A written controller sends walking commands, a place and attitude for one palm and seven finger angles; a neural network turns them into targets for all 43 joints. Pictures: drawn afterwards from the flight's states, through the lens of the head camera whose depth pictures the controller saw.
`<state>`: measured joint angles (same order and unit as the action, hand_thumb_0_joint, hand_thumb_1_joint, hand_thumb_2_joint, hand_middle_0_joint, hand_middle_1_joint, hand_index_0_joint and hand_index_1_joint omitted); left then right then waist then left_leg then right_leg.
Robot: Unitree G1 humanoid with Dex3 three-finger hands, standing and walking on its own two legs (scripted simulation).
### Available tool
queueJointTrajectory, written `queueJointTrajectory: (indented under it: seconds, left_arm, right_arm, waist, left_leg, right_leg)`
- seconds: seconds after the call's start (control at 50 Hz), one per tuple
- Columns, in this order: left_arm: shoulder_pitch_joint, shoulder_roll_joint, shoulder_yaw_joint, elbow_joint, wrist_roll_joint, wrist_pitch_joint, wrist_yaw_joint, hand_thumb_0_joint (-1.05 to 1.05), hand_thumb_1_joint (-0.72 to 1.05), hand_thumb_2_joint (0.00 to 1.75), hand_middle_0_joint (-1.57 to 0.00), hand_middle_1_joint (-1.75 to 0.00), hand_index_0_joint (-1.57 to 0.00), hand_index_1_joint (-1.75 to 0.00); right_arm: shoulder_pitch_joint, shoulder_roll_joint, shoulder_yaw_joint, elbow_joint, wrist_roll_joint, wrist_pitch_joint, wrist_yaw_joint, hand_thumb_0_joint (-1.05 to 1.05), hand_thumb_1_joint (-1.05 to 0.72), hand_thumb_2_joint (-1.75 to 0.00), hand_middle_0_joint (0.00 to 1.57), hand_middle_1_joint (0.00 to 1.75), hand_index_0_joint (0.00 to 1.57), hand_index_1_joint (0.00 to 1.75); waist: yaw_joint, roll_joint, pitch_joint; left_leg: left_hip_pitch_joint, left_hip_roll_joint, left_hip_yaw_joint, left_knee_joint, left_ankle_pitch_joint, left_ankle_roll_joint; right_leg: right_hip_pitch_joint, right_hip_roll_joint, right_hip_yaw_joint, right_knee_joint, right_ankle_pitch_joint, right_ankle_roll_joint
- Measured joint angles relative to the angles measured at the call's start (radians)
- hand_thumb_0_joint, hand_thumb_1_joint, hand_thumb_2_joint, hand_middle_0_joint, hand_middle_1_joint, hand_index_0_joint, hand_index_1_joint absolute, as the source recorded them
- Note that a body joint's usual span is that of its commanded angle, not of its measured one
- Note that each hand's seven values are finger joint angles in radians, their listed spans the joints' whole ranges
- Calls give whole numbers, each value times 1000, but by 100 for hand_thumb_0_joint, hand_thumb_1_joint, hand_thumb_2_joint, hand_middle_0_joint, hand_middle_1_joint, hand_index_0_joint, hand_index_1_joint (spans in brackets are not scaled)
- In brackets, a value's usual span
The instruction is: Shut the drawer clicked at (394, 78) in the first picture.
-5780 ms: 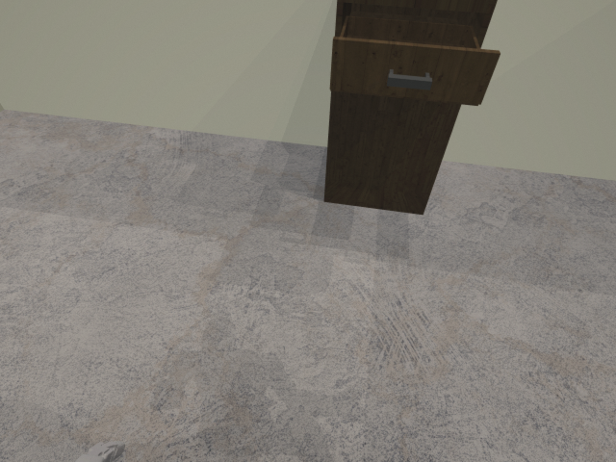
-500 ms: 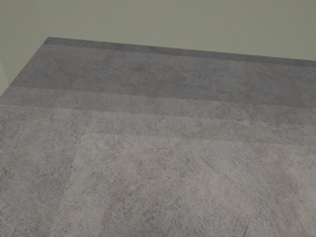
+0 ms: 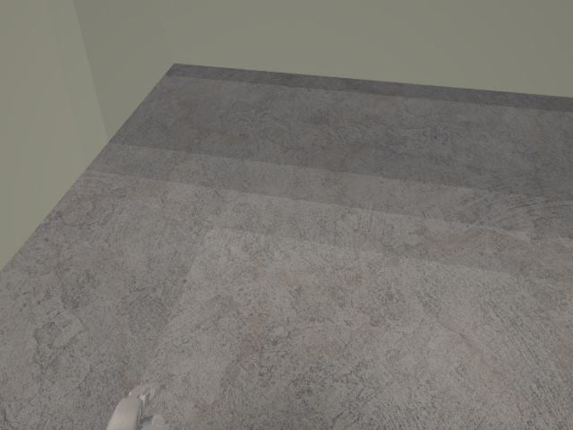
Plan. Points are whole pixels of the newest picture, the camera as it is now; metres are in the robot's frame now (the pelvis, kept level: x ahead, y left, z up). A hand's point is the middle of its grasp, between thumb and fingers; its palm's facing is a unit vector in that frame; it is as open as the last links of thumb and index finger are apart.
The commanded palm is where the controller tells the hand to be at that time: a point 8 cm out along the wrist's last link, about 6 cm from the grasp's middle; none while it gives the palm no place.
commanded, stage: turn to face it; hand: left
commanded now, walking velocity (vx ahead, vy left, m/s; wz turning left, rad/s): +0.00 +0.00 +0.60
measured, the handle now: out of the picture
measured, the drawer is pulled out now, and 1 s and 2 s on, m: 0.30 0.30 0.30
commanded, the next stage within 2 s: take the last steps up to it in 1.96 s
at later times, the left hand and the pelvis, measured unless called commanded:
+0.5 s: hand out of the picture -0.10 +0.21 -0.18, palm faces +0.41 -0.87 -0.27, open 7.4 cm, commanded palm none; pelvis -0.01 +0.02 -0.01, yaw +22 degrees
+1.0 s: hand out of the picture +0.01 +0.26 -0.14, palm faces +0.57 -0.76 -0.29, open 7.4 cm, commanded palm none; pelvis +0.01 +0.00 -0.01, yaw +37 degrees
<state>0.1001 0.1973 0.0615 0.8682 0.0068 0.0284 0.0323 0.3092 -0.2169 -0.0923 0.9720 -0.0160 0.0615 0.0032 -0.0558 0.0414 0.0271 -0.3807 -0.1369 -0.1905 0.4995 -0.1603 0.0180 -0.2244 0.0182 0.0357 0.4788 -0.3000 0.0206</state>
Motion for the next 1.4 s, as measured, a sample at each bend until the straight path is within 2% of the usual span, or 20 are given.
queueJointTrajectory:
  seconds: [0.06,0.12,0.2,0.34,0.44,0.48,0.5,0.54,0.6,0.66,0.74,0.84,0.92,0.96,0.98,1.04,1.1,1.16,1.26,1.4]
  left_arm:
    - [35,-9,-12,11,9,8,4,0,90,90,-20,-30,-21,-30]
    - [71,-9,-15,22,8,5,3,1,90,90,-20,-30,-21,-30]
    - [108,-10,-21,29,11,-14,-1,1,90,90,-20,-30,-21,-30]
    - [182,-9,-28,43,23,-19,-7,1,90,90,-20,-30,-21,-30]
    - [218,20,-18,60,28,-5,-11,1,90,90,-20,-30,-21,-30]
    - [233,39,-10,66,24,0,-13,1,90,90,-20,-30,-21,-30]
    - [238,50,-5,68,19,4,-15,1,90,90,-20,-30,-21,-30]
    - [215,76,4,78,15,27,-13,1,90,90,-20,-30,-21,-30]
    - [181,92,15,81,16,45,-10,1,91,90,-20,-30,-20,-30]
    - [144,92,17,61,14,39,-18,1,91,90,-20,-30,-20,-30]
    - [99,82,13,26,14,28,-22,1,91,90,-20,-30,-20,-30]
    - [45,63,7,-4,11,26,-18,1,91,90,-20,-30,-20,-30]
    - [10,43,-3,-28,3,16,-16,1,91,90,-20,-30,-20,-30]
    - [4,34,-10,-41,-1,1,-17,1,91,90,-20,-30,-20,-30]
    - [5,30,-14,-48,1,-10,-16,1,91,90,-20,-30,-20,-30]
    - [12,3,-31,-48,10,-24,-11,1,90,90,-20,-30,-21,-30]
    - [40,-13,-37,-43,11,-19,-8,0,90,90,-20,-30,-21,-30]
    - [65,-19,-38,-29,14,-16,-7,1,90,90,-20,-30,-21,-30]
    - [101,-14,-36,-8,20,-13,-8,1,90,90,-20,-30,-21,-30]
    - [146,32,-13,24,26,-1,-13,1,90,90,-20,-30,-21,-30]
  right_arm:
    - [-24,-25,-15,-9,-6,10,0,0,-91,-90,20,30,20,30]
    - [-41,-50,-20,-23,-9,13,10,0,-91,-90,20,30,20,30]
    - [-68,-75,-21,-32,-8,19,16,0,-91,-90,20,30,20,30]
    - [-160,-89,-6,-37,-4,38,19,0,-91,-90,20,30,19,30]
    - [-234,-70,18,-68,2,21,23,0,-91,-90,19,30,19,30]
    - [-247,-62,28,-88,3,3,26,0,-91,-90,20,30,19,30]
    - [-252,-59,31,-98,1,-11,27,0,-91,-90,20,30,19,30]
    - [-263,-39,39,-106,8,-30,25,0,-91,-90,20,30,19,30]
    - [-250,-14,52,-108,6,-37,15,0,-91,-90,20,30,20,30]
    - [-227,0,58,-102,4,-33,9,0,-91,-90,20,30,20,30]
    - [-189,10,58,-88,3,-29,10,0,-90,-90,20,30,20,30]
    - [-133,13,48,-75,-3,-24,10,0,-90,-90,20,30,20,30]
    - [-92,1,35,-63,-7,-15,7,0,-90,-90,20,30,20,30]
    - [-71,-10,27,-56,-3,-10,5,0,-90,-90,20,30,20,30]
    - [-59,-16,22,-54,1,-9,6,0,-90,-90,20,30,20,30]
    - [-50,-40,3,-38,2,7,3,0,-91,-90,20,30,20,30]
    - [-42,-53,-7,-24,-4,21,13,0,-91,-90,20,30,20,30]
    - [-44,-58,-8,-19,-5,27,24,0,-91,-90,20,30,20,30]
    - [-71,-54,-3,-16,-4,37,30,0,-91,-90,20,30,20,30]
    - [-140,-43,15,-46,4,14,31,0,-91,-90,20,30,19,30]
  waist:
    - [2,14,6]
    - [8,4,13]
    - [21,-8,34]
    - [65,-29,68]
    - [101,-59,89]
    - [108,-73,84]
    - [108,-79,80]
    - [118,-107,95]
    - [118,-108,92]
    - [106,-93,82]
    - [89,-82,64]
    - [54,-65,49]
    - [23,-36,46]
    - [15,-22,42]
    - [15,-16,37]
    - [3,17,45]
    - [3,16,41]
    - [4,6,42]
    - [21,-20,54]
    - [65,-68,73]
  left_leg:
    - [-98,18,77,300,-221,-40]
    - [-159,66,148,549,-214,-67]
    - [-164,133,172,654,-189,-96]
    - [-92,183,198,542,-235,-105]
    - [14,174,262,294,-248,-79]
    - [85,159,289,131,-154,-62]
    - [103,150,287,84,-159,-18]
    - [90,129,275,123,-184,21]
    - [113,129,243,96,-166,20]
    - [142,126,204,40,-131,23]
    - [161,112,164,-6,-103,24]
    - [153,93,113,-13,-93,17]
    - [126,79,67,16,-100,-1]
    - [102,68,44,51,-114,-16]
    - [84,61,35,85,-129,-24]
    - [-17,59,74,372,-318,-46]
    - [-92,89,143,616,-288,-64]
    - [-119,132,174,694,-226,-81]
    - [-90,179,200,591,-226,-97]
    - [44,180,276,235,-224,-75]
  right_leg:
    - [21,-13,-45,-4,18,-43]
    - [56,-44,-85,-32,19,-49]
    - [76,-79,-144,-27,5,-49]
    - [70,-135,-230,19,-31,-32]
    - [46,-175,-284,77,-64,-1]
    - [24,-198,-306,140,-97,18]
    - [-11,-210,-297,214,-117,28]
    - [-98,-204,-198,424,-225,49]
    - [-198,-165,-123,633,-220,70]
    - [-253,-147,-85,681,-142,81]
    - [-273,-134,-50,626,-83,91]
    - [-236,-103,-35,492,-104,91]
    - [-157,-62,-39,306,-112,78]
    - [-88,-44,-48,155,-32,71]
    - [-57,-45,-57,83,21,53]
    - [-44,-56,-104,104,-1,-22]
    - [-1,-86,-139,68,-2,-35]
    - [30,-108,-174,36,9,-33]
    - [49,-143,-233,25,8,-23]
    - [19,-206,-310,116,-41,19]
